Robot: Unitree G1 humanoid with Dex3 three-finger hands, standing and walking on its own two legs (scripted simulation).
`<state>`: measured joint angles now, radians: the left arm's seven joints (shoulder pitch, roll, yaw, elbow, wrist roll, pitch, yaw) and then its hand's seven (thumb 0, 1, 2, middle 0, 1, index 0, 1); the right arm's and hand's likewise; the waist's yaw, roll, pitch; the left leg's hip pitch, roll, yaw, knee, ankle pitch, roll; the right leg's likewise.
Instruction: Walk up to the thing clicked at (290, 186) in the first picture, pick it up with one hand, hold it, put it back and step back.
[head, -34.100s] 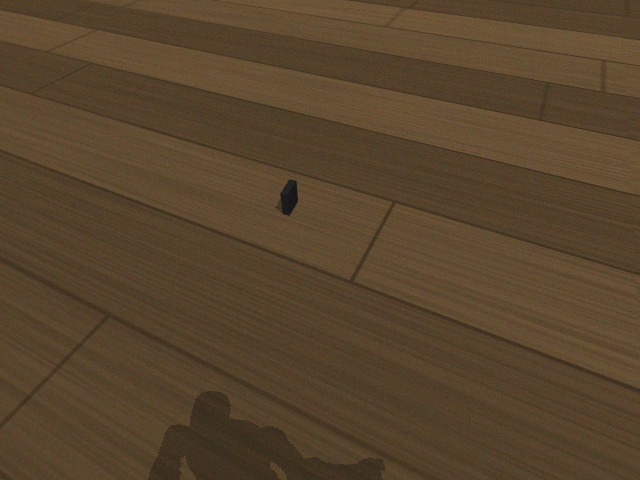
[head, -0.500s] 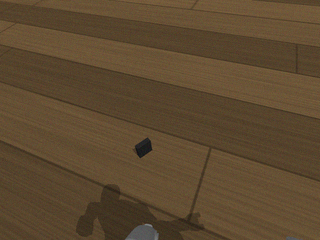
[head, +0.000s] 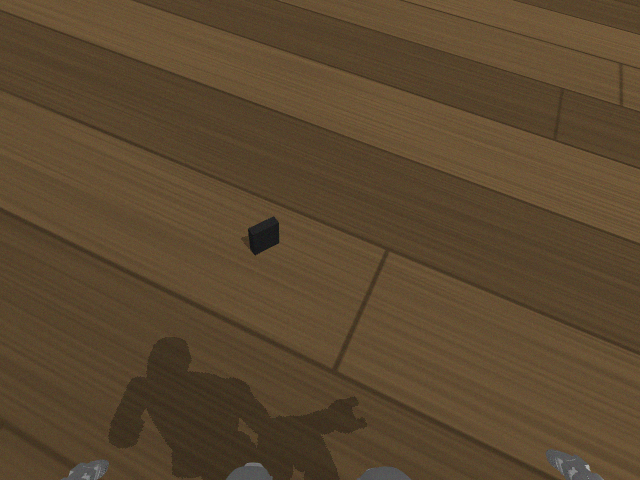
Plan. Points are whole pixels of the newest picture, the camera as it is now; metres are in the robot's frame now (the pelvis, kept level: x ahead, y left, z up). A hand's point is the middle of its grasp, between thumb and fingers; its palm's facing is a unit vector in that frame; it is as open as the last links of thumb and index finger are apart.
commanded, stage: step back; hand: left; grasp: from the side
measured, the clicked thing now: (264, 236) +0.95 +0.21 -0.70
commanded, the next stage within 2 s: stand in 1.28 s
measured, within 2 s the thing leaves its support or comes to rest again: neither
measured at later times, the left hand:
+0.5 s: hand out of the picture -0.06 +0.25 -0.14, palm faces +0.08 -0.90 -0.42, open 7.4 cm
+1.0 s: hand out of the picture -0.02 +0.20 -0.14, palm faces +0.12 -0.92 -0.39, open 7.4 cm
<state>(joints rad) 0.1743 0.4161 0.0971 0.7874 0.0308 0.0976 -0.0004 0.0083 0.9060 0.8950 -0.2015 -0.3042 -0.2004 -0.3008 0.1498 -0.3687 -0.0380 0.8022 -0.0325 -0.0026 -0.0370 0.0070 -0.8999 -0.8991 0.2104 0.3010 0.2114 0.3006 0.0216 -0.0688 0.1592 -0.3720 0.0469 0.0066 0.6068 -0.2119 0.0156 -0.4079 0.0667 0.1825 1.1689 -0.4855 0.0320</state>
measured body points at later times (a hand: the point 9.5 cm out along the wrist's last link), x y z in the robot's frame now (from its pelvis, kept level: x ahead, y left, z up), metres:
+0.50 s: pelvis -0.11 -0.04 -0.01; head -0.09 -0.04 +0.44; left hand -0.06 +0.29 -0.11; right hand -0.05 -0.35 -0.14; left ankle -0.12 +0.08 -0.73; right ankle -0.09 -0.17 -0.73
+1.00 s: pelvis -0.07 -0.06 +0.00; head -0.05 -0.08 +0.44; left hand -0.02 +0.25 -0.11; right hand +0.03 -0.37 -0.14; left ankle -0.08 +0.08 -0.71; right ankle -0.02 -0.18 -0.73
